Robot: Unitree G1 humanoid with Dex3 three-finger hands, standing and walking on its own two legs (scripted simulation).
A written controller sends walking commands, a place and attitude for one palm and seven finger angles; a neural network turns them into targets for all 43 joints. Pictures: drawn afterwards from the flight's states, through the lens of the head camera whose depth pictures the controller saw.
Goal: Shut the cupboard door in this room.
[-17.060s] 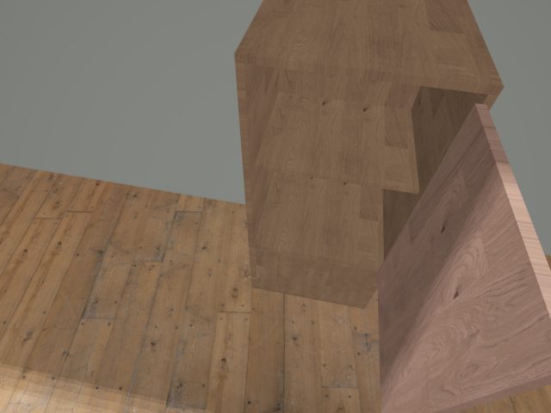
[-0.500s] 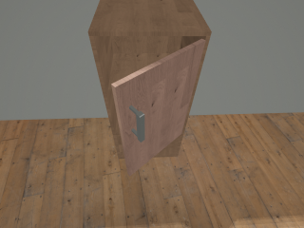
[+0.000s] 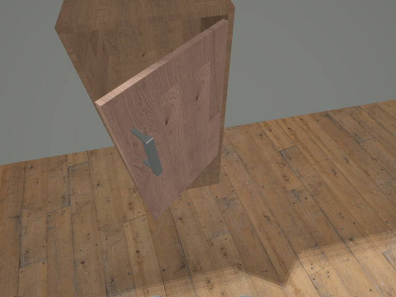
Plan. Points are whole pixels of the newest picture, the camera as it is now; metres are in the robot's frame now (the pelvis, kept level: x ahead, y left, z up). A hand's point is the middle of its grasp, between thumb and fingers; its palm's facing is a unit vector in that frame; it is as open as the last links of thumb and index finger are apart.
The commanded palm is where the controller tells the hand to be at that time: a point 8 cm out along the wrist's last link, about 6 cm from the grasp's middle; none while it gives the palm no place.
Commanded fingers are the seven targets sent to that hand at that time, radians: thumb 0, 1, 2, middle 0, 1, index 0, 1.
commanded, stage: walk to a spot facing it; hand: left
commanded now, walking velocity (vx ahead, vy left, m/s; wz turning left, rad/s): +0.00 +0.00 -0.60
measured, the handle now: (147, 153) +0.42 +0.16 +0.00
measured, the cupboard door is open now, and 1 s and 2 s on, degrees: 39 39 39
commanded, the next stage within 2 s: none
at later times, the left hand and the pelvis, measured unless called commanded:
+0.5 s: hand out of the picture +0.10 +0.22 -0.16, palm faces -0.17 -0.96 -0.23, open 7.4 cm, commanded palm none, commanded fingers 0.00 0.90 0.90 -0.20 -0.30 -0.20 -0.30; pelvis +0.01 +0.03 +0.01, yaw -15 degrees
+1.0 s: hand (165, 250) +0.23 +0.11 -0.15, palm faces -0.58 -0.77 -0.27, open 7.4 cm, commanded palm none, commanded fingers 0.00 0.90 0.90 -0.20 -0.30 -0.20 -0.30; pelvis +0.00 +0.02 +0.00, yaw -34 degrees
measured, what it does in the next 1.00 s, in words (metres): steps on the spot, turning right: left foot, then right foot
